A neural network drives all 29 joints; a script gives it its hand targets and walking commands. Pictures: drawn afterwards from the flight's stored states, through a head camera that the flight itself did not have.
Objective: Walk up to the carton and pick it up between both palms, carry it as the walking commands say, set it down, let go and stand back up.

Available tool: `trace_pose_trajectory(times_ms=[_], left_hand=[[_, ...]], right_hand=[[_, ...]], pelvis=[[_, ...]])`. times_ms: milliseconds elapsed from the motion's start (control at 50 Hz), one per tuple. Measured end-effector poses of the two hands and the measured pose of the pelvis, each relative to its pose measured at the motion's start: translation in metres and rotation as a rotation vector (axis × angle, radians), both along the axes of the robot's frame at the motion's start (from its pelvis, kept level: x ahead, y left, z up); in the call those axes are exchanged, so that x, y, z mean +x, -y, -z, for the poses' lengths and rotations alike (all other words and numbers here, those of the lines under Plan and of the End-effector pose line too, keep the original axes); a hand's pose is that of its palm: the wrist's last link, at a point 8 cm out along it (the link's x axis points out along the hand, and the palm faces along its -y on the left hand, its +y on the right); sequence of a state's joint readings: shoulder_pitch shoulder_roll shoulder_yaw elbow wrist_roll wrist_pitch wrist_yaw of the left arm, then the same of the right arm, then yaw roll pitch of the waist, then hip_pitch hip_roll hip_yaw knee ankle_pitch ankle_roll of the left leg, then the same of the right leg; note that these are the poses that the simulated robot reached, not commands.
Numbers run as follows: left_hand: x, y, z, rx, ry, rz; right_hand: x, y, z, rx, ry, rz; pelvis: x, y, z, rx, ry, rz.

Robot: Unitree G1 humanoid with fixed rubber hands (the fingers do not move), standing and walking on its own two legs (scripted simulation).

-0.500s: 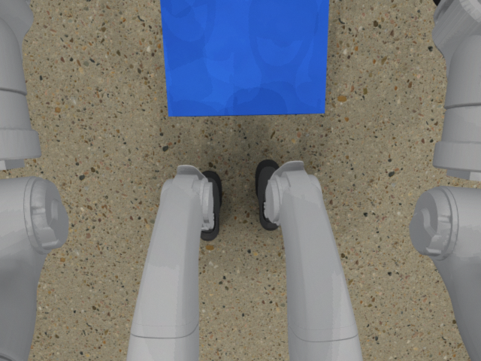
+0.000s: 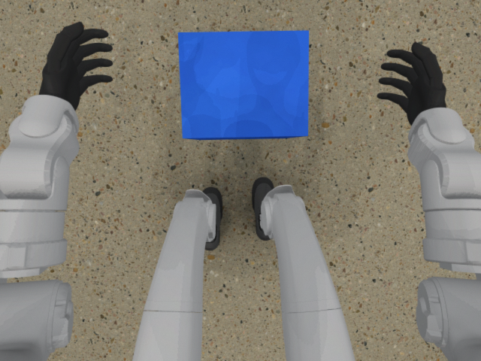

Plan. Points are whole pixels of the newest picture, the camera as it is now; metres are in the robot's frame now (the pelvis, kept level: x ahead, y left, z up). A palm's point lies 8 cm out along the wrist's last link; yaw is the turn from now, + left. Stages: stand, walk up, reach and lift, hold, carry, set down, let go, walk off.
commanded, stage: let go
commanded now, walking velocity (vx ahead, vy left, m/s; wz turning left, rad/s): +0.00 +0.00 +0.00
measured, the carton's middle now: (243, 96) +0.50 -0.01 -0.50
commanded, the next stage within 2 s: stand in 1.08 s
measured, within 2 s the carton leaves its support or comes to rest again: neither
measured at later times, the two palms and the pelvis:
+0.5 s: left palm out of the picture +0.27 +0.23 +0.03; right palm out of the picture +0.27 -0.24 +0.05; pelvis +0.03 -0.01 +0.09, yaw +0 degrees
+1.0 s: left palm out of the picture +0.26 +0.22 +0.05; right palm out of the picture +0.25 -0.24 +0.06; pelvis +0.09 +0.00 +0.12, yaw +0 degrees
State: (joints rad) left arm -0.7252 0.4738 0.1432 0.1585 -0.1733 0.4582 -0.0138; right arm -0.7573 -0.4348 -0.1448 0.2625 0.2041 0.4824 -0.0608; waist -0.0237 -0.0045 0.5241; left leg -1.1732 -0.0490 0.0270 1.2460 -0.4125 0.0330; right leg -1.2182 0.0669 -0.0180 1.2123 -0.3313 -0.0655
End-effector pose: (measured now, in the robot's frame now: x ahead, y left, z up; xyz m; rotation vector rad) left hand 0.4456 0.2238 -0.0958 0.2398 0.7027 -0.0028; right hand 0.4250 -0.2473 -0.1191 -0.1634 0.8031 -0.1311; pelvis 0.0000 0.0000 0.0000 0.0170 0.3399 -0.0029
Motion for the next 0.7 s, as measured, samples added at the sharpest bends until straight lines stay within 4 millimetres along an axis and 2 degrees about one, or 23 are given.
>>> trace_pose_trajectory(times_ms=[60,140,260,320,360,440,520,620,700], left_hand=[[-0.031,-0.002,-0.013,-0.006,-0.043,-0.018],[-0.069,-0.011,-0.037,0.033,-0.071,-0.034],[-0.128,-0.019,-0.074,0.016,-0.107,-0.087],[-0.145,-0.013,-0.093,-0.022,-0.089,-0.095],[-0.151,-0.009,-0.105,-0.022,-0.074,-0.093],[-0.164,-0.006,-0.122,-0.022,-0.058,-0.093],[-0.180,-0.006,-0.132,-0.015,-0.061,-0.094],[-0.206,-0.001,-0.140,-0.023,-0.091,-0.089],[-0.213,0.003,-0.145,-0.029,-0.090,-0.075]], right_hand=[[-0.027,0.005,-0.018,-0.007,-0.025,-0.011],[-0.052,0.006,-0.049,-0.003,-0.002,-0.047],[-0.097,0.009,-0.107,-0.004,0.054,-0.052],[-0.113,0.010,-0.136,-0.001,0.101,-0.050],[-0.120,0.010,-0.148,0.009,0.117,-0.050],[-0.139,0.001,-0.161,0.027,0.117,-0.064],[-0.161,-0.004,-0.166,0.040,0.097,-0.055],[-0.191,0.001,-0.170,0.014,0.046,-0.040],[-0.200,0.001,-0.172,0.016,0.026,-0.033]], pelvis=[[0.000,0.001,-0.009,0.001,0.060,0.002],[-0.001,0.003,-0.022,0.003,0.123,0.003],[0.013,0.006,-0.041,0.003,0.107,-0.001],[0.019,0.007,-0.054,0.002,0.152,-0.003],[0.021,0.007,-0.062,0.003,0.197,-0.003],[0.027,0.009,-0.076,0.007,0.279,-0.001],[0.035,0.010,-0.089,0.010,0.345,0.001],[0.051,0.009,-0.103,0.009,0.421,0.004],[0.062,0.008,-0.108,0.007,0.465,0.004]])
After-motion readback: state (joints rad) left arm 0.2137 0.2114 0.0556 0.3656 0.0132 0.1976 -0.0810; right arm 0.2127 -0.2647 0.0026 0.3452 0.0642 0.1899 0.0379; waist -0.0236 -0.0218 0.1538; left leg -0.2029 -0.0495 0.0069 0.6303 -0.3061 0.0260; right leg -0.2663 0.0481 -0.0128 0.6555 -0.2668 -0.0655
